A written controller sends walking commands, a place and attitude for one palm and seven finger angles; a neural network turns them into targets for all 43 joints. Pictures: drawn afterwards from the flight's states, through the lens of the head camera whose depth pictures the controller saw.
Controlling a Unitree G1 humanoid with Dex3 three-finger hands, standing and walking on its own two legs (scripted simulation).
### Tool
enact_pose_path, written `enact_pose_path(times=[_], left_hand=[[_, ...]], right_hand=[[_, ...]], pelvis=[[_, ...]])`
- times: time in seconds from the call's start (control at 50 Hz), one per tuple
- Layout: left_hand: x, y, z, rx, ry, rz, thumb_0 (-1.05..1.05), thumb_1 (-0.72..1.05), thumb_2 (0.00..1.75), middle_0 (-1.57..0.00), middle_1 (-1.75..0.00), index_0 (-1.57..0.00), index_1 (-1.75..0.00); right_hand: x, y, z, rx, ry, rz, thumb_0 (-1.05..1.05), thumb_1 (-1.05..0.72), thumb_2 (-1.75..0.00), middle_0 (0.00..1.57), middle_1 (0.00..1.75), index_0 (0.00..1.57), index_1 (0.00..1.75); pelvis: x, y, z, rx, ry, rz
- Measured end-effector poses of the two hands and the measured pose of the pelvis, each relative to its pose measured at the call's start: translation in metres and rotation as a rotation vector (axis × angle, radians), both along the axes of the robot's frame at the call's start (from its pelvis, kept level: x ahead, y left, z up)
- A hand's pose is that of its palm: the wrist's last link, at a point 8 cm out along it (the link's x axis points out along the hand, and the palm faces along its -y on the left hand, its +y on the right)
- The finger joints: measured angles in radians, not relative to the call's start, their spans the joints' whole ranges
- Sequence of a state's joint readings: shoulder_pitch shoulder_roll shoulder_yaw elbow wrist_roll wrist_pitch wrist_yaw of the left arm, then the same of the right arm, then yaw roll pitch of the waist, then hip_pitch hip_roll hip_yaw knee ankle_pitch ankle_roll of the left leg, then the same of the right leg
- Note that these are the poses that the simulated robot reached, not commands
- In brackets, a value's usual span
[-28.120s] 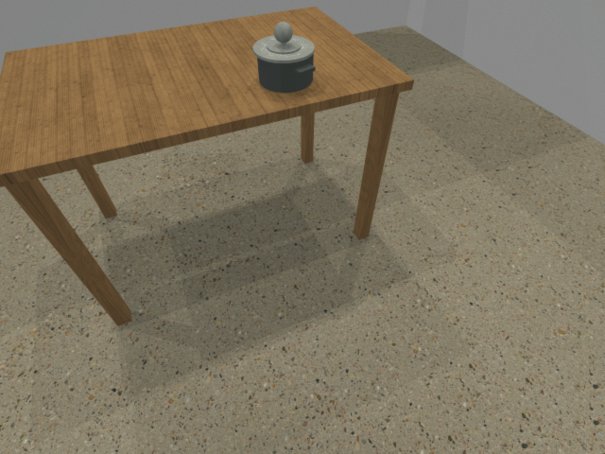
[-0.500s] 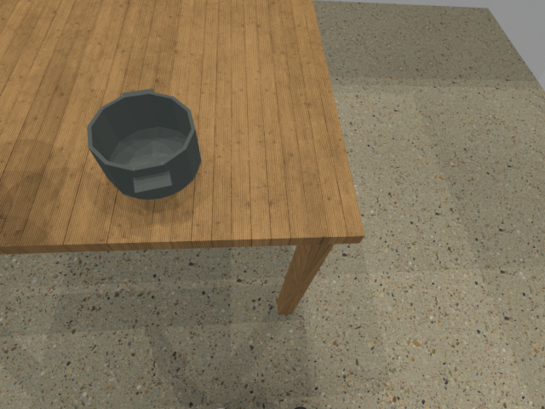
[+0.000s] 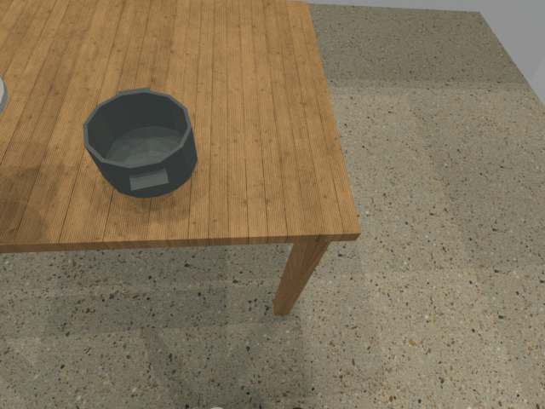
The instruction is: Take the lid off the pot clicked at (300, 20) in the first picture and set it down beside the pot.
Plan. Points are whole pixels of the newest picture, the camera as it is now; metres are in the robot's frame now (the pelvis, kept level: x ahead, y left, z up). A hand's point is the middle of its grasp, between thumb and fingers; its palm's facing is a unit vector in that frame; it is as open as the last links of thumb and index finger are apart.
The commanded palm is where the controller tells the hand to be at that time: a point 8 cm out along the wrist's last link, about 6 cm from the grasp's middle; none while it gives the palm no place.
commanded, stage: lower the lid onto the table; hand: left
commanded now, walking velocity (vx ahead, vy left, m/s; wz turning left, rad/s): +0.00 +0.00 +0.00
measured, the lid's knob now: out of the picture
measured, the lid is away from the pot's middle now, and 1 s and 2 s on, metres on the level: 0.22 0.23 0.23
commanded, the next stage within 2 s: none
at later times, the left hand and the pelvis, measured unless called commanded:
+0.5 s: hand out of the picture +0.46 +0.40 +0.16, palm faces -0.40 -0.24 -0.88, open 7.8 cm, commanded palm +0.56 +0.40 +0.24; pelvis +0.00 +0.01 -0.01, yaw +0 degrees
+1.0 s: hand out of the picture +0.47 +0.39 +0.13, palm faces -0.43 -0.24 -0.87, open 7.8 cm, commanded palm +0.57 +0.40 +0.21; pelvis +0.00 +0.01 -0.01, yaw -1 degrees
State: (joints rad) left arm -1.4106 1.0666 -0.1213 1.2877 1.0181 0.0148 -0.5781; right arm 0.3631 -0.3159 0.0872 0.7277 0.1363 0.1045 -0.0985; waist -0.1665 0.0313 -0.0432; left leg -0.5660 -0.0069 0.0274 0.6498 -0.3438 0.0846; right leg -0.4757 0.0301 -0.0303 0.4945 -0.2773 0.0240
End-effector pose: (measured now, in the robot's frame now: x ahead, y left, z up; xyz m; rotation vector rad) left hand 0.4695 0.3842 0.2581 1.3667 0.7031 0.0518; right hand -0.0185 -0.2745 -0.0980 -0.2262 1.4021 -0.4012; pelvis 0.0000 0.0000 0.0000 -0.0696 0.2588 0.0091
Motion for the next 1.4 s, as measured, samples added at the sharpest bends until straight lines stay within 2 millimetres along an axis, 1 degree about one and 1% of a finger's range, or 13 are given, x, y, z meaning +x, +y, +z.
enact_pose_path(times=[0.12, 0.24, 0.38, 0.48, 0.62, 0.78, 0.94, 1.1, 1.22, 1.4], left_hand=[[-0.003, 0.005, -0.009, -0.011, 0.004, -0.004, -0.01, 0.28, 0.66, -0.65, -1.04, -0.58, -1.01], [-0.007, 0.015, -0.018, -0.017, 0.014, 0.009, -0.01, 0.28, 0.66, -0.65, -1.04, -0.58, -1.01], [-0.007, 0.021, -0.027, -0.009, 0.029, 0.005, -0.01, 0.28, 0.66, -0.65, -1.04, -0.58, -1.01], [-0.003, 0.020, -0.036, -0.019, 0.034, -0.013, -0.01, 0.28, 0.66, -0.65, -1.04, -0.58, -1.01], [0.005, 0.013, -0.047, -0.024, 0.040, -0.056, -0.01, 0.28, 0.66, -0.65, -1.04, -0.58, -1.01], [0.012, 0.010, -0.052, -0.037, 0.031, -0.062, -0.01, 0.28, 0.66, -0.65, -1.04, -0.58, -1.01], [0.011, 0.010, -0.066, -0.033, 0.063, -0.051, -0.01, 0.28, 0.66, -0.65, -1.04, -0.58, -1.01], [0.008, 0.010, -0.074, -0.037, 0.064, -0.042, -0.01, 0.28, 0.66, -0.65, -1.04, -0.58, -1.01], [0.006, 0.008, -0.084, -0.037, 0.085, -0.046, -0.01, 0.28, 0.66, -0.65, -1.04, -0.58, -1.01], [0.005, 0.008, -0.094, -0.036, 0.095, -0.059, -0.01, 0.28, 0.66, -0.65, -1.04, -0.58, -1.01]], right_hand=[[-0.007, 0.001, 0.001, -0.014, -0.001, -0.018, 0.01, -0.90, -0.90, 0.21, 0.30, 0.21, 0.30], [-0.013, 0.003, 0.002, -0.027, 0.015, -0.026, 0.01, -0.90, -0.90, 0.21, 0.30, 0.21, 0.30], [-0.015, 0.007, 0.001, -0.035, 0.041, -0.020, 0.01, -0.90, -0.90, 0.21, 0.30, 0.21, 0.30], [-0.012, 0.011, 0.000, -0.041, 0.035, -0.019, 0.01, -0.90, -0.90, 0.21, 0.30, 0.21, 0.30], [-0.008, 0.015, -0.003, -0.046, 0.029, -0.017, 0.01, -0.90, -0.90, 0.21, 0.30, 0.21, 0.30], [-0.013, 0.019, -0.005, -0.044, 0.032, -0.040, 0.01, -0.90, -0.90, 0.21, 0.30, 0.21, 0.30], [-0.023, 0.018, -0.007, -0.042, 0.066, -0.055, 0.01, -0.90, -0.90, 0.21, 0.30, 0.21, 0.30], [-0.030, 0.012, -0.005, -0.055, 0.082, -0.066, 0.01, -0.90, -0.90, 0.21, 0.30, 0.21, 0.30], [-0.028, 0.006, -0.005, -0.067, 0.072, -0.065, 0.01, -0.90, -0.90, 0.21, 0.30, 0.21, 0.30], [-0.018, 0.003, -0.007, -0.081, 0.044, -0.057, 0.01, -0.90, -0.90, 0.21, 0.30, 0.21, 0.30]], pelvis=[[-0.002, 0.001, -0.001, -0.001, -0.001, -0.008], [-0.001, 0.004, -0.003, -0.006, 0.004, -0.011], [-0.002, 0.009, -0.005, -0.012, 0.016, -0.003], [-0.001, 0.013, -0.006, -0.014, 0.026, -0.004], [-0.002, 0.016, -0.009, -0.019, 0.041, -0.004], [-0.001, 0.016, -0.011, -0.021, 0.056, -0.012], [-0.002, 0.013, -0.013, -0.021, 0.065, -0.017], [-0.003, 0.008, -0.015, -0.021, 0.074, -0.018], [-0.004, 0.005, -0.016, -0.021, 0.074, -0.022], [-0.004, 0.005, -0.018, -0.023, 0.080, -0.022]])
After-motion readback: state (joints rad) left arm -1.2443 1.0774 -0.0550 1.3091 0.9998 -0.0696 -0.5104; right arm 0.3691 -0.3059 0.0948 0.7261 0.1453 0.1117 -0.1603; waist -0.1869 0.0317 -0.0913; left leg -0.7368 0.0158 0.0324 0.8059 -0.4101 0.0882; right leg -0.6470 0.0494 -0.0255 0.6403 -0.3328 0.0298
